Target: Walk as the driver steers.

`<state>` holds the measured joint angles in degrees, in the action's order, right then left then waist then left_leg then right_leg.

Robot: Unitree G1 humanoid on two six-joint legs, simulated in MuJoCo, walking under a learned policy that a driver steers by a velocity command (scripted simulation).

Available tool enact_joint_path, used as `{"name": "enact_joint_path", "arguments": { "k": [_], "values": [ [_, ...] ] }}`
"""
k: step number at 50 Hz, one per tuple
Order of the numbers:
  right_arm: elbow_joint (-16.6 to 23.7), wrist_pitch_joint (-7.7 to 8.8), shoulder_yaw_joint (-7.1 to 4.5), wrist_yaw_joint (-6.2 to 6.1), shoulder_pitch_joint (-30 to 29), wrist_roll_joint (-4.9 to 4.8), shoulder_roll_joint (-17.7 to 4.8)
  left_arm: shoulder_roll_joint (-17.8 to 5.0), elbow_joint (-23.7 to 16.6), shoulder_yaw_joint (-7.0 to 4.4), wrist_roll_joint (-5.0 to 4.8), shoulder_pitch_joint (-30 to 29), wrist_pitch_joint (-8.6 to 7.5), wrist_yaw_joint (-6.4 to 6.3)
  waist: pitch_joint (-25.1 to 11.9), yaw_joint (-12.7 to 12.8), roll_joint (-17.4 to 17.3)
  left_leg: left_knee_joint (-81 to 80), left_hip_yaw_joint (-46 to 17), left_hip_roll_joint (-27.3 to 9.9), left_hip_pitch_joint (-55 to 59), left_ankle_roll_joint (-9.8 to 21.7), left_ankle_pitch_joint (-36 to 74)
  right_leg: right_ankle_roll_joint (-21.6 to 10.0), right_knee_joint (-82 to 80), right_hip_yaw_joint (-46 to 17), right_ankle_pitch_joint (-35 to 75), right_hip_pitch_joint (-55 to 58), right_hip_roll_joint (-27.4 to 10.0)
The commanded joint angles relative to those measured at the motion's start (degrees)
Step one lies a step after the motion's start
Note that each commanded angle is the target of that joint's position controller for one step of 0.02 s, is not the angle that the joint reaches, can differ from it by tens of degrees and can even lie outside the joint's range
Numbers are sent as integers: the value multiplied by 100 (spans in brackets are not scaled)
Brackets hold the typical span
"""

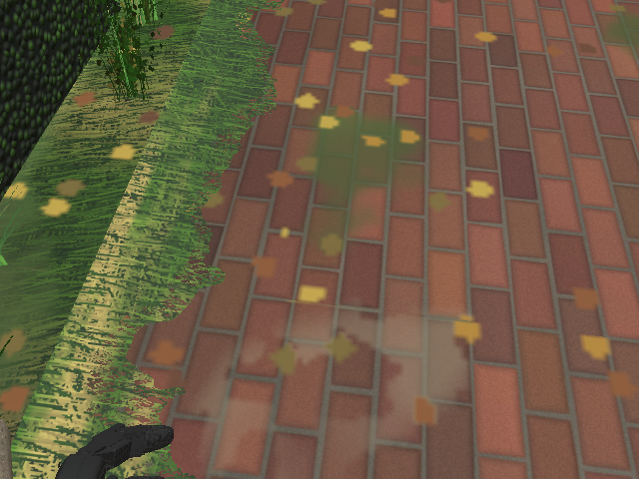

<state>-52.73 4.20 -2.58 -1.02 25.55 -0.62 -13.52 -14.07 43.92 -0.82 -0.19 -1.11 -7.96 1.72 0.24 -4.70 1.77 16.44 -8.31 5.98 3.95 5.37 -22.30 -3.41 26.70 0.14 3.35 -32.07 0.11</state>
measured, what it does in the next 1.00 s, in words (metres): walks ahead: right foot, then left foot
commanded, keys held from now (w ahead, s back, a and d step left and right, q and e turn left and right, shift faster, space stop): w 0.66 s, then w+e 0.34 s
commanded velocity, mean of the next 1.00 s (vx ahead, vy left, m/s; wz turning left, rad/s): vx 0.50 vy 0.00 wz -0.05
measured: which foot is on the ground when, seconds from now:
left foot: down 0.00-0.06, up 0.08-0.52, down 0.54-1.00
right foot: up 0.00-0.02, down 0.04-0.56, up 0.58-1.00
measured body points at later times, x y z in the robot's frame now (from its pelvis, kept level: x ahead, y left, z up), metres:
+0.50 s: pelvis +0.29 +0.01 +0.01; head +0.32 +0.02 +0.45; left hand +0.26 +0.28 -0.13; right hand +0.52 -0.20 -0.08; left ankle +0.46 +0.14 -0.71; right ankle +0.17 -0.11 -0.73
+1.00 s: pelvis +0.56 +0.04 +0.01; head +0.58 +0.04 +0.46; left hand +0.75 +0.26 -0.10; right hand +0.55 -0.23 -0.12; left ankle +0.45 +0.14 -0.73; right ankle +0.73 -0.13 -0.68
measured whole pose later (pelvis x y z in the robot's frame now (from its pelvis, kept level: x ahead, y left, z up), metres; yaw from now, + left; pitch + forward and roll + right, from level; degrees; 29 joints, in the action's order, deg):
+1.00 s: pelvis +0.56 +0.04 +0.01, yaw -7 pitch +2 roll +2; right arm -52.0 5.5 -2.8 -0.3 19.2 0.4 -14.3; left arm -14.2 46.0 -2.5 -1.0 7.7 -3.2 2.0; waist -0.3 -3.6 2.5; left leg 10.7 9.9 3.2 3.5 2.3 -16.3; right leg -2.2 39.1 -2.1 4.6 -39.4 -4.6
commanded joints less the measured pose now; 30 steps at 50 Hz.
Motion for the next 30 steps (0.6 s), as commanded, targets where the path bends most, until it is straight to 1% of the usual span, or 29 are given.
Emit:
{"name": "enact_joint_path", "arguments": {
  "k": [1,2,3,4,5,6,7,8,9,10,11,13,14,17,18,20,22,24,25,26,27,28,29,30],
  "values": [
    [296,-53,-167,6,-104,91,-843,-905,-210,-325,-19,631,-116,-30,-575,726,-811,1443,-486,-1420,24,357,5852,-398,-65,230,-418,1427,200],
    [451,-54,-100,48,-337,150,-764,-1121,5,-393,49,1802,-98,-66,-1389,1244,-667,2861,-380,-1172,-956,212,5156,-798,212,-493,-254,3206,-492],
    [352,44,73,134,478,85,-144,-1560,202,-556,114,2769,-29,-90,-2376,1161,822,5279,40,-192,-3309,-300,2385,-1802,94,-2925,-1054,5750,-1893],
    [236,149,91,156,680,-50,-279,-1103,376,-448,22,2855,-1,-48,-2493,1117,1254,6106,-362,-2,-4277,-255,-821,-1859,-791,-4432,-1949,5959,-2327],
    [433,212,-48,155,-31,-187,-856,-808,286,-364,-64,2283,13,-72,-1321,1063,767,6347,-358,-420,-4771,-153,-516,-1491,-1008,-3773,-2453,5016,-2122],
    [615,234,-54,137,-608,-166,-927,-681,149,-305,-57,1707,42,-84,-652,889,94,6105,-40,-768,-4684,-136,48,-1275,-1219,-2959,-2124,3948,-1913],
    [686,232,-59,116,-883,-74,-818,-588,119,-256,-11,1425,45,-51,-198,711,-244,5742,133,-962,-4532,-167,345,-1220,-1453,-2474,-1551,3110,-1689],
    [687,192,-87,98,-823,1,-740,-499,119,-217,52,1311,29,-25,-114,508,-161,5423,156,-1166,-4209,-180,537,-1117,-1607,-2075,-1161,2632,-1461],
    [650,141,-70,93,-659,-1,-587,-472,158,-207,67,1282,33,2,-87,385,-14,5230,212,-1241,-3983,-214,617,-1097,-1759,-1792,-972,2342,-1295],
    [621,103,-42,85,-554,-5,-437,-505,216,-215,47,1350,24,16,-78,337,76,5054,310,-1278,-3899,-261,670,-1132,-1857,-1536,-693,2166,-1210],
    [653,77,-27,71,-594,10,-379,-579,280,-233,27,1438,11,15,-22,322,107,4833,379,-1331,-3955,-321,778,-1166,-1931,-1313,-393,2060,-1176],
    [832,79,-13,43,-992,70,-381,-764,378,-283,16,1617,23,-26,75,388,84,4198,486,-1391,-4198,-444,1266,-1182,-2012,-993,102,2033,-1130],
    [914,92,0,45,-1236,84,-367,-809,417,-296,-2,1710,47,-52,94,457,62,3779,531,-1392,-4254,-472,1615,-1133,-2014,-852,245,2079,-1075],
    [1103,148,56,94,-1935,59,-250,-871,527,-296,-67,1995,121,-109,145,690,83,2424,731,-1200,-3916,-468,2613,-882,-1960,-434,255,2109,-838],
    [1152,158,65,115,-2142,37,-246,-916,581,-302,-88,2135,136,-115,164,779,98,2142,794,-1115,-3795,-481,2793,-846,-1938,-406,127,2163,-843],
    [1279,169,68,166,-2480,-18,-295,-964,694,-308,-118,2378,177,-117,242,908,150,1808,791,-1051,-3800,-466,2838,-842,-1849,-514,-96,2477,-1018],
    [1430,192,49,228,-2739,-43,-386,-960,780,-310,-127,2497,238,-127,322,925,175,1536,726,-1022,-3970,-354,2558,-795,-1660,-646,-106,2960,-1249],
    [1511,231,11,289,-2757,-39,-512,-1032,814,-339,-121,2478,308,-154,280,813,221,1324,729,-962,-3858,-201,2102,-700,-1387,-744,142,3339,-1436],
    [1488,248,-26,302,-2579,-34,-598,-1090,806,-356,-116,2401,343,-165,169,670,274,1235,803,-872,-3521,-124,1903,-637,-1146,-729,579,3418,-1451],
    [1367,259,-109,293,-2108,-18,-739,-1113,778,-353,-106,2272,376,-172,-111,366,281,1089,960,-702,-2804,-9,1828,-528,-572,-569,1436,3384,-1297],
    [1089,259,-256,253,-1162,-9,-1031,-977,732,-296,-51,2238,394,-176,-714,-42,179,1127,928,-723,-1473,185,1933,-370,526,-329,1799,2990,-984],
    [900,233,-384,191,-33,62,-1530,-720,539,-176,90,2268,373,-192,-1652,-386,-597,1240,-433,-1911,288,599,2135,-152,2472,6,175,1782,-557],
    [783,194,-430,247,135,82,-1789,-4,566,15,-16,3067,241,-126,-2249,51,-2153,530,-3007,-2917,1945,1448,953,120,4188,-159,-3446,-446,373],
    [842,193,-282,254,41,24,-1169,-730,625,-138,-143,2724,138,-108,-1888,-144,-1411,198,-3151,-2771,1679,1224,354,32,4781,-763,-3568,-1089,41]
  ]
}}
Next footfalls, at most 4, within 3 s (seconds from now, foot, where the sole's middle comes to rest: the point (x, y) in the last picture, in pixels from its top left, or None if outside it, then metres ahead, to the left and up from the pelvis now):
0.04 right None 0.21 -0.11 -0.77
0.54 left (236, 474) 0.49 0.14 -0.77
1.12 right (343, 339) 0.78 -0.11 -0.77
1.62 left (296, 232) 1.12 -0.02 -0.77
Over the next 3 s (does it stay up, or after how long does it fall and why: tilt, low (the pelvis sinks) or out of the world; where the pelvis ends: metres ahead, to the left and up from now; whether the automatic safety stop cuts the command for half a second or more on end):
stays up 1.03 -0.11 0.01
